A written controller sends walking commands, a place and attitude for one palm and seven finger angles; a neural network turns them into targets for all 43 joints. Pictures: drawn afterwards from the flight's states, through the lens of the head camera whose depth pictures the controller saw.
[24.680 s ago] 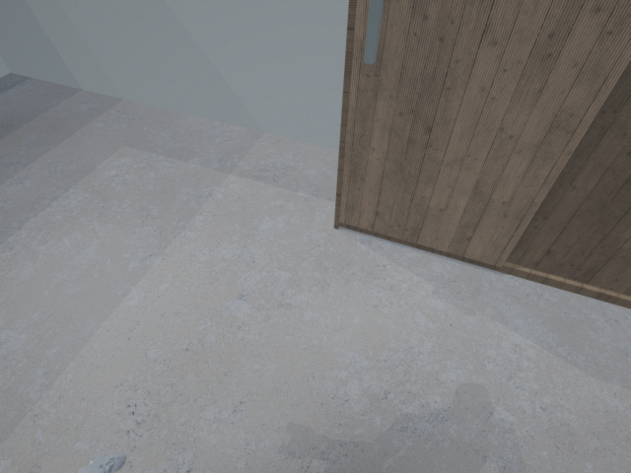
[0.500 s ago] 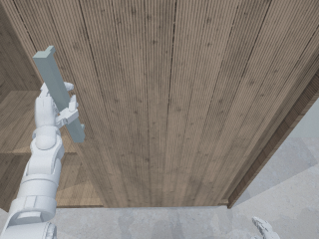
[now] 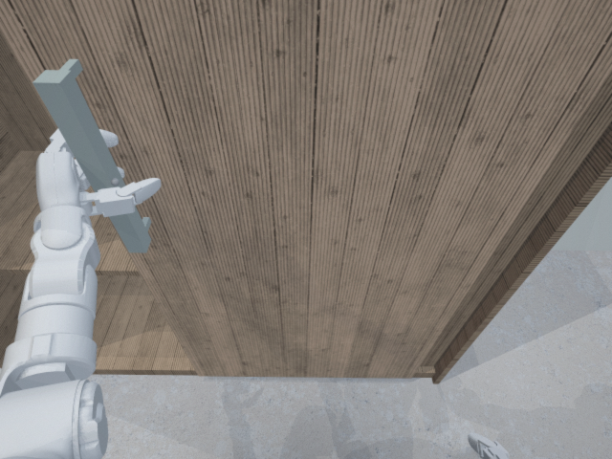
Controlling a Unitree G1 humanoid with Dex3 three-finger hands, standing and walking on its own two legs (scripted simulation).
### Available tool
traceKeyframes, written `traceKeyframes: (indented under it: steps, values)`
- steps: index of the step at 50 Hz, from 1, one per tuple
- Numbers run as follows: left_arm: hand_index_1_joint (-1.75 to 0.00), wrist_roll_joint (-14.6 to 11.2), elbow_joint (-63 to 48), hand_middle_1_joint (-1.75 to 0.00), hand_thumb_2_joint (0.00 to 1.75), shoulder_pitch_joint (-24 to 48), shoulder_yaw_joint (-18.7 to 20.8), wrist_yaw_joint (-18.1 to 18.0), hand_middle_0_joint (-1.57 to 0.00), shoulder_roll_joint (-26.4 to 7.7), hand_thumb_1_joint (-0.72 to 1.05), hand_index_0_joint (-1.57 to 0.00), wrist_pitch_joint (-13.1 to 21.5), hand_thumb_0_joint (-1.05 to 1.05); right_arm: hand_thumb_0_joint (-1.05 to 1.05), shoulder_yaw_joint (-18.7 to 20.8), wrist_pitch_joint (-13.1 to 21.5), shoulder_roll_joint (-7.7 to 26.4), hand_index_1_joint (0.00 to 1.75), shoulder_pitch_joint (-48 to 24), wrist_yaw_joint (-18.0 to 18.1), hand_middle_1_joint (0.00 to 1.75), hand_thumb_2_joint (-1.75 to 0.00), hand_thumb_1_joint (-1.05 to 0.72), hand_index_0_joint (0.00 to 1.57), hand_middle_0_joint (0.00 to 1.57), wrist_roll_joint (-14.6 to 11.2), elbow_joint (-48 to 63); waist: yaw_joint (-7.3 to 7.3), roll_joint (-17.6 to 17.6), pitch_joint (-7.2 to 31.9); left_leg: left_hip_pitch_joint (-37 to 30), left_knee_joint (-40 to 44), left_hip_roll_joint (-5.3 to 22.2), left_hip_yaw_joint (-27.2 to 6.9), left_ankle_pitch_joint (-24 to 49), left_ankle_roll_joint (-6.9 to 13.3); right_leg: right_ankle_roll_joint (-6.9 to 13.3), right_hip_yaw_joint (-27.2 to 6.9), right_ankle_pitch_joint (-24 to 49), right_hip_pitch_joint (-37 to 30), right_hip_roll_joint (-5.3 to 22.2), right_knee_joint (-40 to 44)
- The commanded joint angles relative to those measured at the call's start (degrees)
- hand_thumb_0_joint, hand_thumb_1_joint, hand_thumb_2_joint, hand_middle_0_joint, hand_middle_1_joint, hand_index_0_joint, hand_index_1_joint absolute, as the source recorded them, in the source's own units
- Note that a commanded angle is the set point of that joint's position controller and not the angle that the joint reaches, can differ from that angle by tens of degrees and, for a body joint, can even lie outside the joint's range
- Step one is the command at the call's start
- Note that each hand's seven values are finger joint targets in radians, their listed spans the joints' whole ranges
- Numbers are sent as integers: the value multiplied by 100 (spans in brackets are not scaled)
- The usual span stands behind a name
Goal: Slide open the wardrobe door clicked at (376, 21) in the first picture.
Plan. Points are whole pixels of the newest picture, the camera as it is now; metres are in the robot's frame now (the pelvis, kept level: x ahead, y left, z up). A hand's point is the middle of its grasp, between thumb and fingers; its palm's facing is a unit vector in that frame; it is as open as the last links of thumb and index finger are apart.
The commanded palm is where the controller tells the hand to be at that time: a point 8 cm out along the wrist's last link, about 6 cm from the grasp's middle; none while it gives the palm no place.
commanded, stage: loosen the grip on the handle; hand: left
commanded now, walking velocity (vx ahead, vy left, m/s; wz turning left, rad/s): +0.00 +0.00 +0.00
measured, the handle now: (111, 169) +0.44 +0.29 +0.15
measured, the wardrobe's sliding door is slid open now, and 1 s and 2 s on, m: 0.57 0.57 0.57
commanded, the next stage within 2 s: slip the hand off the handle in 0.30 s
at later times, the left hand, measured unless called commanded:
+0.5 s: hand (119, 187) +0.40 +0.27 +0.15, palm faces +0.42 -0.89 -0.19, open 14.0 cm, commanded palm +0.36 +0.32 +0.16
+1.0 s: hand (45, 188) +0.38 +0.35 +0.16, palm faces +0.47 -0.86 -0.20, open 14.6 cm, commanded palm +0.34 +0.38 +0.16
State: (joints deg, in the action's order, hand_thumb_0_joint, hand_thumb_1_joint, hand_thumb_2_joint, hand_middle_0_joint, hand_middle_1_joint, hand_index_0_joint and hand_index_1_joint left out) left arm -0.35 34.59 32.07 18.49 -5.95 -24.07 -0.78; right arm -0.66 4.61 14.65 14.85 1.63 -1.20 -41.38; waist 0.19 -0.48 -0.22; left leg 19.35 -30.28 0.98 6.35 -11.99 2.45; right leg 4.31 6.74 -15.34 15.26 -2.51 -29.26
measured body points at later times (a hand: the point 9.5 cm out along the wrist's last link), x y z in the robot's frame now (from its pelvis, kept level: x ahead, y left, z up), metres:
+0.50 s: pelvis +0.02 +0.00 +0.00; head +0.03 -0.01 +0.45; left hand +0.37 +0.31 +0.16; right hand +0.17 -0.25 -0.11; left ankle +0.05 +0.09 -0.73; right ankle +0.01 -0.07 -0.73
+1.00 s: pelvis +0.01 +0.00 +0.00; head +0.03 +0.00 +0.44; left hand +0.35 +0.40 +0.17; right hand +0.08 -0.28 -0.12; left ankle +0.05 +0.09 -0.73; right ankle +0.01 -0.07 -0.73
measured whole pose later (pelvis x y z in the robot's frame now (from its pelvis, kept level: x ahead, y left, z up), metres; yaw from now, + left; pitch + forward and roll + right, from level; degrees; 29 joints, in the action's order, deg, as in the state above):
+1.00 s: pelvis +0.01 +0.00 +0.00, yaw -1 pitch +3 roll -1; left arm -4.9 36.0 26.6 29.1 3.8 -34.3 1.1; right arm -0.1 2.2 17.1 17.5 6.2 -3.9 -43.0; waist 1.1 -0.7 0.3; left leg 22.4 -34.1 1.5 6.6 -14.4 2.6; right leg 4.0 6.2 -17.0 18.1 -2.8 -32.2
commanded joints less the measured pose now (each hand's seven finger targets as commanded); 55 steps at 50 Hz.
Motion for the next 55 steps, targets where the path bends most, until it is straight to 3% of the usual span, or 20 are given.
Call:
traceKeyframes:
  steps: [1, 2, 3, 5, 6, 8, 14, 16, 17, 20, 21, 24, 26, 30, 31, 38, 41, 47, 49, 55]
  values:
    - [-132, -118, -1388, -132, 20, 2107, 177, 8, -38, -1357, -55, -38, 357, 0, 0, 363, 109, 814, 30, -474, 107, 30, -90, -90, 20, 20, -69, 667, 23, 181, 1189, -287, 122, 100, -712, -373, -71, -387, -1488, -459, -115, 642, 841]
    - [-130, -97, -1647, -130, 20, 2244, 220, -18, -37, -1475, -55, -37, 379, 0, 0, 384, 72, 810, 30, -446, 111, 30, -90, -90, 20, 20, -64, 665, 14, 96, 1368, -266, 121, 96, -728, -254, -65, -404, -1493, -220, -229, 659, 782]
    - [-128, -108, -1721, -128, 20, 2051, 71, -9, -36, -1247, -55, -36, 343, 0, 0, 383, 50, 771, 30, -469, 113, 30, -90, -90, 20, 20, -75, 687, 9, 58, 1400, -312, 110, 101, -720, -144, -69, -414, -1504, 61, -253, 670, 726]
    - [-125, -160, -1740, -125, 20, 1798, 100, -5, -33, -1225, -55, -33, 254, 0, 0, 379, -2, 794, 30, -466, 158, 30, -90, -90, 20, 20, -107, 640, 37, 53, 1214, -356, 97, 89, -713, -71, -61, -428, -1404, 291, -140, 634, 684]
    - [-123, -114, -1848, -123, 20, 2242, 649, -66, -32, -2030, -55, -32, 262, 0, 0, 371, -22, 888, 30, -426, 217, 30, -90, -90, 20, 20, -96, 554, 49, 12, 1326, -408, 83, 71, -701, 171, -23, -396, -1363, 606, -253, 575, 605]
    - [-120, -122, -2129, -120, 20, 2127, 245, -32, -29, -1475, -55, -29, 168, 0, 0, 380, -42, 771, 30, -388, 242, 30, -90, -90, 20, 20, -90, 616, 61, -234, 1650, -736, 75, 25, -633, 761, -14, -383, -1172, 1457, -353, 506, 393]
    - [-115, -318, -2477, -115, 20, 1554, 352, -1, -25, -1373, -55, -25, -19, 0, 0, 344, -21, 819, 30, -371, 355, 30, -90, -90, 20, 20, -96, 643, 19, -119, 1781, -1101, 63, 6, -613, 1292, -14, -401, -901, 2018, -290, 357, 250]
    - [-115, -289, -2480, -115, 20, 1473, 503, -50, -25, -1576, -55, -25, -70, 0, 0, 312, -45, 836, 30, -414, 392, 30, -90, -90, 20, 20, -88, 634, -1, -144, 1702, -1051, 73, 5, -603, 1281, -10, -393, -897, 1991, -325, 349, 254]
    - [-115, -303, -2579, -115, 20, 1588, 340, -45, -25, -1366, -55, -25, -62, 0, 0, 301, -38, 792, 30, -415, 388, 30, -90, -90, 20, 20, -101, 650, 45, -132, 1707, -1090, 90, 5, -603, 1282, -6, -395, -869, 1954, -283, 336, 264]
    - [-115, -347, -2514, -115, 20, 1342, 449, -66, -25, -1380, -55, -25, -96, 0, 0, 285, -32, 781, 30, -496, 409, 30, -90, -90, 20, 20, -105, 685, -15, -14, 1653, -1023, 130, 16, -607, 1032, -16, -420, -900, 1705, -276, 347, 336]
    - [-115, -299, -2490, -115, 20, 1343, 715, -103, -25, -1737, -55, -25, -84, 0, 0, 274, -52, 819, 30, -493, 434, 30, -90, -90, 20, 20, -94, 663, -47, -50, 1670, -1006, 137, 12, -586, 1085, -4, -398, -893, 1724, -358, 328, 332]
    - [-115, -280, -2338, -115, 20, 1423, 698, -76, -25, -1734, -55, -25, -76, 0, 0, 228, -77, 769, 30, -502, 455, 30, -90, -90, 20, 20, -100, 680, -27, -117, 1541, -986, 201, 13, -585, 1026, 2, -381, -826, 1499, -266, 279, 369]
    - [-115, -279, -2250, -115, 20, 1415, 989, -87, -25, -2077, -55, -25, -46, 0, 0, 217, -97, 792, 30, -522, 482, 30, -90, -90, 20, 20, -87, 678, -73, -152, 1511, -890, 194, 12, -568, 933, 3, -395, -909, 1489, -372, 316, 412]
    - [-115, -286, -1872, -115, 20, 1644, 934, 32, -25, -2122, -55, -25, 32, 0, 0, 177, -102, 770, 30, -528, 503, 30, -90, -90, 20, 20, -106, 678, 21, -132, 1342, -627, 225, 31, -573, 491, -13, -450, -1027, 1098, -323, 399, 513]
    - [-115, -281, -1752, -115, 20, 1531, 1179, 39, -25, -2374, -55, -25, 66, 0, 0, 195, -98, 801, 30, -500, 514, 30, -90, -90, 20, 20, -90, 671, -43, -155, 1383, -565, 173, 44, -577, 535, -20, -448, -1118, 1242, -412, 435, 483]
    - [-115, -369, -1386, -115, 20, 1409, 1308, 488, -25, -2678, -55, -25, 341, 0, 0, 254, -70, 877, 30, -243, 501, 30, -90, -90, 20, 20, -156, 620, 26, -129, 1575, -274, -9, 46, -591, 573, -45, -534, -1334, 1787, -578, 547, 290]
    - [-115, -444, -1431, -115, 20, 1481, 1132, 738, -25, -2569, -55, -25, 452, 0, 0, 283, -23, 923, 30, -166, 506, 30, -90, -90, 20, 20, -203, 654, 86, -309, 1570, -437, -65, 55, -587, 639, -42, -478, -1271, 1661, -373, 478, 267]
    - [-115, -547, -1161, -115, 20, 1595, 1458, 942, -25, -3050, -55, -25, 611, 0, 0, 342, 43, 1005, 30, 27, 534, 30, -90, -90, 20, 20, -239, 547, 67, -320, 1585, -289, -111, 80, -698, 454, -46, -431, -1291, 1167, -175, 464, 251]
    - [-115, -526, -1105, -115, 20, 1701, 1337, 962, -25, -2964, -55, -25, 670, 0, 0, 323, 72, 996, 30, 25, 544, 30, -90, -90, 20, 20, -235, 546, 114, -497, 1468, -373, -78, 89, -712, 382, -35, -380, -1203, 833, 73, 395, 277]
    - [-115, -701, -2057, -115, 20, 562, 1245, 925, -25, -2466, -55, -25, 757, 0, 0, 345, 223, 972, 30, -88, 531, 30, -90, -90, 20, 20, -229, 789, -154, -738, 1765, -1181, 161, 150, -901, 853, -47, -225, -756, 686, 206, 126, 216]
